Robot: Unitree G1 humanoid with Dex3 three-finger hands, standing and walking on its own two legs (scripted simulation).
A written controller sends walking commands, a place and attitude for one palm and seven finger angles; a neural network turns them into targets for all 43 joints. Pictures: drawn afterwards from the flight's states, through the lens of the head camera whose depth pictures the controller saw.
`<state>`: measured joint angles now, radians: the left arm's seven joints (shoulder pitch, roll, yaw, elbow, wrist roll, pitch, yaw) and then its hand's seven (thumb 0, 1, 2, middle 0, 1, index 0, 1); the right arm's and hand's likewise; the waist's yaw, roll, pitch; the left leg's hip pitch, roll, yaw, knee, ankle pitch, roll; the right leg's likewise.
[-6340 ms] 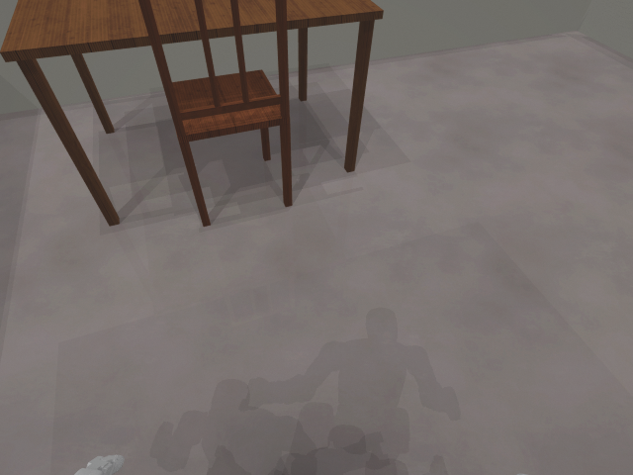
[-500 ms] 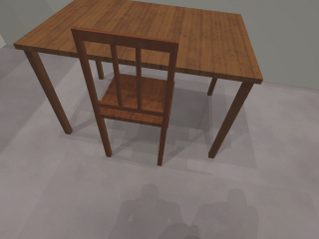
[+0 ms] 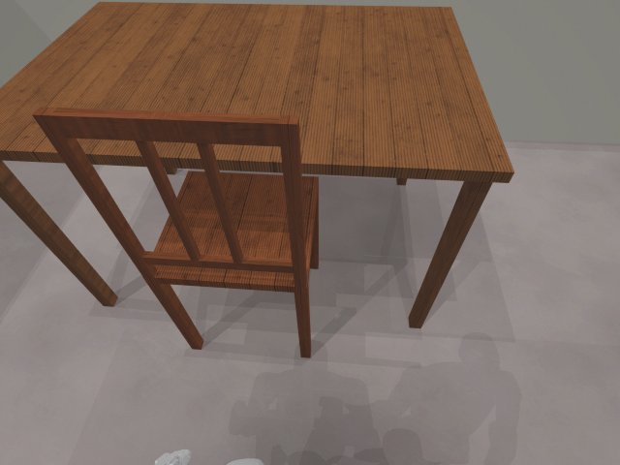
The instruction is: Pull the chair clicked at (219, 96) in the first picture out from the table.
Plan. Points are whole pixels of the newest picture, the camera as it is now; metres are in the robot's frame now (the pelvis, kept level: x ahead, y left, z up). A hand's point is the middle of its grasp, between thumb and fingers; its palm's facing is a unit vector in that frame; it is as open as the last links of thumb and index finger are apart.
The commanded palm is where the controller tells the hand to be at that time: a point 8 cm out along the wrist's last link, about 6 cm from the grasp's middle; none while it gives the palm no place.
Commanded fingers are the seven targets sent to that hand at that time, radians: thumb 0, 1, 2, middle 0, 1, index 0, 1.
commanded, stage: come to a stop and stand still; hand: left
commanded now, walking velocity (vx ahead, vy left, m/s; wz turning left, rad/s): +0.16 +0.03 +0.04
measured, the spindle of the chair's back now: (173, 207) +0.56 +0.28 -0.05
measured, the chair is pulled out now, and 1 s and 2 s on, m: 0.00 0.00 0.00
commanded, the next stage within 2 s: look again from close up in 1.40 s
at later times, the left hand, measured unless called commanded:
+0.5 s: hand out of the picture +0.09 +0.21 -0.17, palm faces +0.02 -0.97 -0.22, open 7.4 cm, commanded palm none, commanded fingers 0.00 0.90 0.90 -0.20 -0.30 -0.20 -0.30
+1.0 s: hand out of the picture +0.06 +0.18 -0.16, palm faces +0.05 -0.97 -0.24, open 7.3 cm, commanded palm none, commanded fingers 0.00 0.90 0.90 -0.20 -0.30 -0.20 -0.30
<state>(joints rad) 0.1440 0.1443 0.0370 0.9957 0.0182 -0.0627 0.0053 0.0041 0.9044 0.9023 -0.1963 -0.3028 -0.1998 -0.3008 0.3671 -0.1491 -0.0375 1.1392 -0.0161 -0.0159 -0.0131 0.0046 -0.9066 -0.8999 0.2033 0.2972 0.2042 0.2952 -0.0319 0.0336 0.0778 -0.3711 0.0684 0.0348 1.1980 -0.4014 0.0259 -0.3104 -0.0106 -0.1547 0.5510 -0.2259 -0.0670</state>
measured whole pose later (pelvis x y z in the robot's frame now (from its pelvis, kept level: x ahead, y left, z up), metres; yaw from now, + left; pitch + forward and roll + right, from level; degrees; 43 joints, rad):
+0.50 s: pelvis +0.07 +0.02 +0.01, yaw -3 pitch +0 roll +0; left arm 0.24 0.20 0.05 1.03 0.02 0.05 0.03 0.01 0.91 0.90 -0.20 -0.30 -0.20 -0.30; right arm 0.07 -0.13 -0.02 1.00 -0.02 0.02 -0.04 0.00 -0.91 -0.90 0.21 0.30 0.21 0.30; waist 0.03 -0.02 0.10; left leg -0.33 0.07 0.10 0.47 -0.14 0.01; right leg -0.38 -0.01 -0.01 0.99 -0.52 0.03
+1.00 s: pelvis +0.05 -0.01 +0.01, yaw -1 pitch +0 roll +1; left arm 0.26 0.15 0.03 1.07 0.02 0.00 0.04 0.01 0.91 0.90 -0.20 -0.30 -0.20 -0.30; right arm 0.23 -0.22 -0.04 1.07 -0.01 0.04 -0.03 0.00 -0.91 -0.90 0.20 0.30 0.20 0.29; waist 0.03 0.01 0.06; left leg -0.20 0.01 0.05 0.49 -0.29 -0.04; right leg -0.20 -0.05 -0.05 0.49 -0.29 0.00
